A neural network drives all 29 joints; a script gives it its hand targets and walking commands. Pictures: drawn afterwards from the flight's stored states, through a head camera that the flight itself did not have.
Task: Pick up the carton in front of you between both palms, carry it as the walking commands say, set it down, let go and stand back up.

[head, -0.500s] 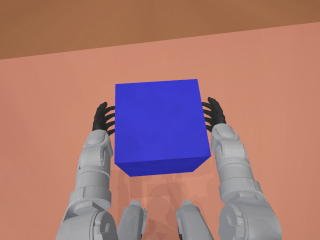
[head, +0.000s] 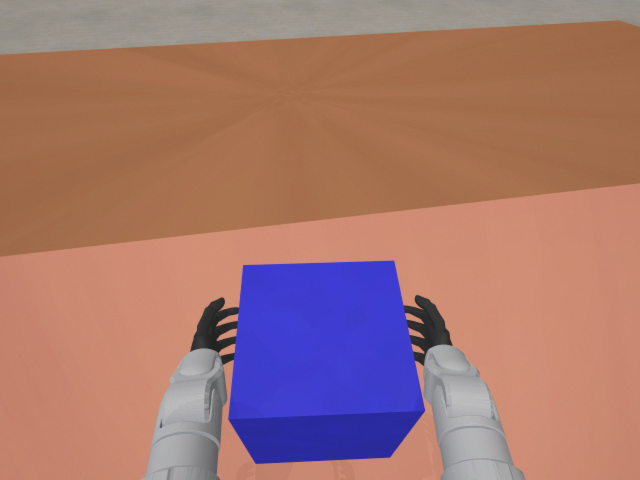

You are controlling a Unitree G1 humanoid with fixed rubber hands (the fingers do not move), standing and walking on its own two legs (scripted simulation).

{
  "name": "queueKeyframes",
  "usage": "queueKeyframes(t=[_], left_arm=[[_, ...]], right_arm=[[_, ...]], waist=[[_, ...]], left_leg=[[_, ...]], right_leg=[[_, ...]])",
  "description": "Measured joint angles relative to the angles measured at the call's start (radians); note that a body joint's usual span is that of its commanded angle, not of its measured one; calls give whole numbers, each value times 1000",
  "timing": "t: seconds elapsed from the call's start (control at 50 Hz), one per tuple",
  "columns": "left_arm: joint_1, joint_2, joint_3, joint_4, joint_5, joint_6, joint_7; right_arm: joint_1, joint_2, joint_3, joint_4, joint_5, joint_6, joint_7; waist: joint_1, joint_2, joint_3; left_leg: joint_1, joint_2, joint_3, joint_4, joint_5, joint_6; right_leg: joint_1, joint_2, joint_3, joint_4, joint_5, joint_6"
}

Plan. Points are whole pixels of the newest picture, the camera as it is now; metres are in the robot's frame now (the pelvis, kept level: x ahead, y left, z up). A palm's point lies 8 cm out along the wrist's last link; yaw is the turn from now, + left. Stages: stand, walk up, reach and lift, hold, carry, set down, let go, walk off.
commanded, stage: reach and lift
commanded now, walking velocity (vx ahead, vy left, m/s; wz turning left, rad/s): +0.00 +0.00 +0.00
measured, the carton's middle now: (321, 367) +0.32 +0.00 -0.07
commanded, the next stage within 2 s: hold in 1.14 s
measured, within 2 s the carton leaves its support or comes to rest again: neither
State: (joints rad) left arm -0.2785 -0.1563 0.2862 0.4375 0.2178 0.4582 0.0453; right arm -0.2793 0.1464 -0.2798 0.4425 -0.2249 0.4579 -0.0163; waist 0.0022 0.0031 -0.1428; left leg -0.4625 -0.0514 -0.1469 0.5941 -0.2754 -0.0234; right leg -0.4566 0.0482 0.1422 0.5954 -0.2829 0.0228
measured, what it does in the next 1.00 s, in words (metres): stands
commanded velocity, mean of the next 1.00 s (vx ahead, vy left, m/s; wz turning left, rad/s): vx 0.00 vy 0.00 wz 0.00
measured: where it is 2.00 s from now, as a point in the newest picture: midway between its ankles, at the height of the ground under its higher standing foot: outside the picture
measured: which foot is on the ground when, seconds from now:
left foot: down 0.00-1.00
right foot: down 0.00-1.00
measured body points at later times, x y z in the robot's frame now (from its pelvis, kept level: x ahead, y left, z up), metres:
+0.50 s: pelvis -0.01 +0.00 +0.01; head -0.03 +0.00 +0.46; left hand +0.30 +0.15 +0.03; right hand +0.30 -0.15 +0.03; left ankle +0.01 +0.13 -0.73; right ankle +0.01 -0.13 -0.73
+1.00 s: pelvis +0.01 +0.00 +0.02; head -0.03 +0.00 +0.47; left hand +0.30 +0.15 +0.04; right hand +0.30 -0.15 +0.04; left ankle +0.01 +0.13 -0.73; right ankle +0.01 -0.13 -0.73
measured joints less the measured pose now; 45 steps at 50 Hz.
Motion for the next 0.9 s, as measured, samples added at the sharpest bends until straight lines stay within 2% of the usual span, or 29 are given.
queueKeyframes(t=[0.12, 0.24, 0.52, 0.9], left_arm=[[33, 9, -39, -51, 14, 87, -12], [-1, 1, -11, -29, 67, 143, -34], [-42, -11, 20, -55, 83, 156, -45], [18, 5, -50, -128, 65, 209, -41]], right_arm=[[44, -1, 41, -65, -11, 90, -2], [10, 7, 15, -43, -57, 147, 19], [-36, 19, -13, -67, -76, 161, 31], [28, 3, 55, -141, -52, 213, 22]], waist=[[-2, -1, 32], [-3, -4, 70], [-5, -1, 131], [-3, -4, 126]], left_leg=[[182, 8, -1, -113, 38, 4], [259, 10, 4, -139, 49, 5], [272, 11, 3, -135, 57, 4], [350, 19, 5, -213, 71, 6]], right_leg=[[183, -8, 2, -116, 39, -2], [258, -10, 5, -139, 51, -3], [272, -10, -1, -137, 59, -2], [349, -15, -4, -214, 73, -7]])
